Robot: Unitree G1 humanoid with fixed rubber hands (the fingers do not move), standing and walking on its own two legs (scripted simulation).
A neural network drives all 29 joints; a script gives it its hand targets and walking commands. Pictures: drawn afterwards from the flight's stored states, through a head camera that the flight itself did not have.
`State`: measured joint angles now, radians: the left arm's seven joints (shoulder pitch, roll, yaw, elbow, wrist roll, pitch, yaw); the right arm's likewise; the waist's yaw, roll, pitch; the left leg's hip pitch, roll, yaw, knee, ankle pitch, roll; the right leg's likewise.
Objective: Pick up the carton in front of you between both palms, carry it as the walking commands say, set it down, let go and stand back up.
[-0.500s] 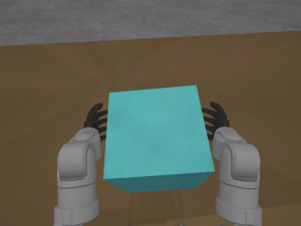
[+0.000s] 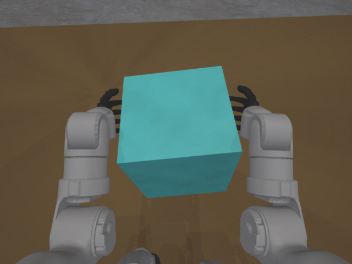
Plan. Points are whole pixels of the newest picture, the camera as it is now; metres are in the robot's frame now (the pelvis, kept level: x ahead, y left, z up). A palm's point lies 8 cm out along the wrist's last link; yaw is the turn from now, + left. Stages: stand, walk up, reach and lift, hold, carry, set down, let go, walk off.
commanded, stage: carry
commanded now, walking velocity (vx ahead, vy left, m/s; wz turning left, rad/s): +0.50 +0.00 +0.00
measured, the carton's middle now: (180, 139) +0.38 -0.01 +0.03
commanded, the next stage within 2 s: none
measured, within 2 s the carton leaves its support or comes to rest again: neither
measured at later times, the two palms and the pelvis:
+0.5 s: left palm (118, 50) +0.68 +0.17 +0.06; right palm (213, 42) +0.71 -0.13 +0.07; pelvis +0.33 -0.01 -0.03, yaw +3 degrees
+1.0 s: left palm (120, 6) +1.00 +0.20 +0.03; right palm (194, 8) +0.98 -0.09 +0.04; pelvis +0.63 +0.07 -0.05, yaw +2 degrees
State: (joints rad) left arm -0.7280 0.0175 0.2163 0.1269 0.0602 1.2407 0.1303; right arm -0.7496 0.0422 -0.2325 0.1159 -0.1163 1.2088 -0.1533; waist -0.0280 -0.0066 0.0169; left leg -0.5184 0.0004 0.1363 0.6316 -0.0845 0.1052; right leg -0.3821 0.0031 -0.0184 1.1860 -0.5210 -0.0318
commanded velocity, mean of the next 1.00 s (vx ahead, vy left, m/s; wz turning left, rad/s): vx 0.50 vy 0.00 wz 0.00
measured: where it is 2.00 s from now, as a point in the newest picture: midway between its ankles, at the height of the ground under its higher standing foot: (159, 109)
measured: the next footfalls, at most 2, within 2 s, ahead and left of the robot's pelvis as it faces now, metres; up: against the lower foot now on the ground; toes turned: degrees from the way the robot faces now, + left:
right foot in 0.36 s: +0.40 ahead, -0.07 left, -0.03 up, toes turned -1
left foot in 0.76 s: +0.63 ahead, +0.13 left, -0.07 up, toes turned +5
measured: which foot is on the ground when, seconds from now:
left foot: down 0.00-0.36, up 0.38-0.74, down 0.76-1.00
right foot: up 0.00-0.34, down 0.36-0.74, up 0.76-1.00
